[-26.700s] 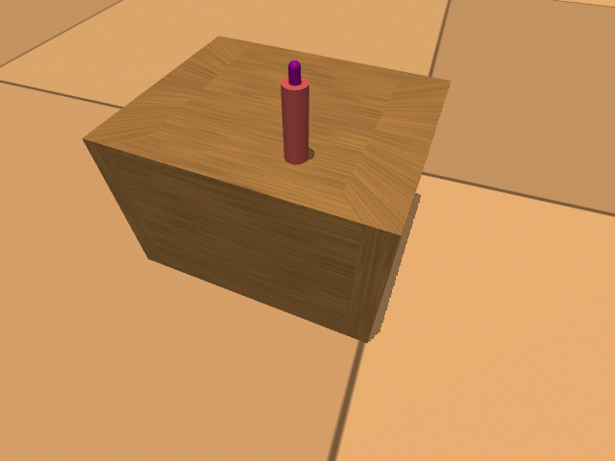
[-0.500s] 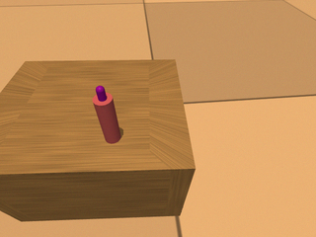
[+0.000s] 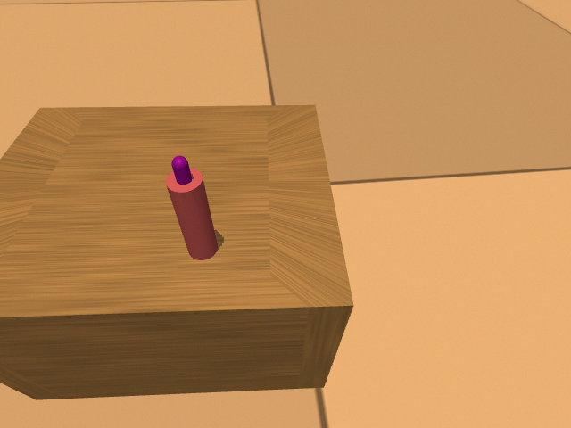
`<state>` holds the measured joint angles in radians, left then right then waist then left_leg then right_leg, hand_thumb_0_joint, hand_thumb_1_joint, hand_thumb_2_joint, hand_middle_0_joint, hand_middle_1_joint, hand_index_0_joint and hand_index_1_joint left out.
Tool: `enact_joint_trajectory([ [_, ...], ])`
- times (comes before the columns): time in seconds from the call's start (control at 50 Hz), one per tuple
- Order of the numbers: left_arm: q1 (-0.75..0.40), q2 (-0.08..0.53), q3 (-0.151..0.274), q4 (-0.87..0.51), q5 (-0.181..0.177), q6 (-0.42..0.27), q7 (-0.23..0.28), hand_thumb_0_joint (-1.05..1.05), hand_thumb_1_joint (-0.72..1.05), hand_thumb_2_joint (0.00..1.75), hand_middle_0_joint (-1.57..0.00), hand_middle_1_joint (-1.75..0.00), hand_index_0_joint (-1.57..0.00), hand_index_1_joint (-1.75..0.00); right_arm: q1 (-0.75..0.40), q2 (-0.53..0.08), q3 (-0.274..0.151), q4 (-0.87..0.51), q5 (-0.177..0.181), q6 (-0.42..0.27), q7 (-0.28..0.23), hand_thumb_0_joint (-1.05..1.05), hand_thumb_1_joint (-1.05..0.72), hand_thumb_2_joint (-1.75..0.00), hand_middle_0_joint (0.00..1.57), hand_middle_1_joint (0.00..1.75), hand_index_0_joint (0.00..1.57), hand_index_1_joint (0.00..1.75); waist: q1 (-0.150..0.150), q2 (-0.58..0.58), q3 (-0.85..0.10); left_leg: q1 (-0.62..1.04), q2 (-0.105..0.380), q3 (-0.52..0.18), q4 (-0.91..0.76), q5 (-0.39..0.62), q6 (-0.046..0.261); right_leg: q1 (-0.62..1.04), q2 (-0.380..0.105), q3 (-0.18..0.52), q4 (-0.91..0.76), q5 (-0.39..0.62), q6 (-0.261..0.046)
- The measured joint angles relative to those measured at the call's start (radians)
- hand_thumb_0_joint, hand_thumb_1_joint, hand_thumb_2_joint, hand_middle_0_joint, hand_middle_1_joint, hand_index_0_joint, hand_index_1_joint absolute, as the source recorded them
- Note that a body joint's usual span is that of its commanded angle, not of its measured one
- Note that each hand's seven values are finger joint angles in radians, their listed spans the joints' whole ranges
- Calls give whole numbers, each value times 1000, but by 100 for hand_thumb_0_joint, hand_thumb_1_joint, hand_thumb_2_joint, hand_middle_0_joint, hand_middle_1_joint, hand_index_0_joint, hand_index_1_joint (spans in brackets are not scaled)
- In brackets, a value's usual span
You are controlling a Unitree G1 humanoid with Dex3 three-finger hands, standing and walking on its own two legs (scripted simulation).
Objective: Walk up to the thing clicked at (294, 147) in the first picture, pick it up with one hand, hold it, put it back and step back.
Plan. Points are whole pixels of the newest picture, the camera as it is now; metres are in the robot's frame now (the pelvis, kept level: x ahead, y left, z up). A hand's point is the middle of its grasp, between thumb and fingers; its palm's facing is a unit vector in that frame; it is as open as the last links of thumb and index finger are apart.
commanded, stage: stand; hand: left
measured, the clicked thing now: (192, 209) +0.52 +0.18 -0.05
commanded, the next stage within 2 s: step back in 1.62 s
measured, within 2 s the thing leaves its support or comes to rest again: neither
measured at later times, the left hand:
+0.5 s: hand out of the picture +0.06 +0.25 -0.16, palm faces -0.04 -0.94 -0.34, open 7.4 cm
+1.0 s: hand out of the picture +0.09 +0.24 -0.16, palm faces -0.03 -0.94 -0.34, open 7.4 cm
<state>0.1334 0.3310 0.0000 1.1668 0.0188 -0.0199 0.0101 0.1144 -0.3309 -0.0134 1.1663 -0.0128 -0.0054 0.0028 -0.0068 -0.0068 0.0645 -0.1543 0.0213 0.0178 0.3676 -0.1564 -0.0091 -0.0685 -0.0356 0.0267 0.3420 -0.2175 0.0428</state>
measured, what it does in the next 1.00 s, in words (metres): stands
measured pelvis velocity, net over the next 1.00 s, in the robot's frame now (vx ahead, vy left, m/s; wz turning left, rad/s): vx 0.02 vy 0.00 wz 0.00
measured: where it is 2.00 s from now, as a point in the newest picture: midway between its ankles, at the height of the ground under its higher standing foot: outside the picture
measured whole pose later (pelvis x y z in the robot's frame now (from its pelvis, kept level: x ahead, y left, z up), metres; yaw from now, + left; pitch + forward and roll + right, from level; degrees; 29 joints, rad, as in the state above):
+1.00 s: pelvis +0.02 +0.00 +0.00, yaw +0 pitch -2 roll +0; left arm 0.12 0.34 0.00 1.13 0.01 -0.01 0.00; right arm 0.09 -0.34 -0.01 1.15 -0.01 -0.01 0.01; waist -0.01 0.00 0.06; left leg -0.14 0.02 0.02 0.34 -0.17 -0.02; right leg -0.05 -0.03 0.03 0.32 -0.22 0.04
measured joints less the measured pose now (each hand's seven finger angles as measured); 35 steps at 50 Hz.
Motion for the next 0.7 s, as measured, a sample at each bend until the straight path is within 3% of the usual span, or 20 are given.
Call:
enact_joint_trajectory([
  [0.7, 5, 8, 1, -20, -6, 7, -6, 1, 90, 90, -20, -30, -21, -30, -10, -9, 2, -3, 3, -3, 4, 0, -91, -90, 20, 30, 20, 30, -3, -1, -3, 6, -3, 6, -21, -6, 0, 2, -4, 4, -16, -7, 0],
])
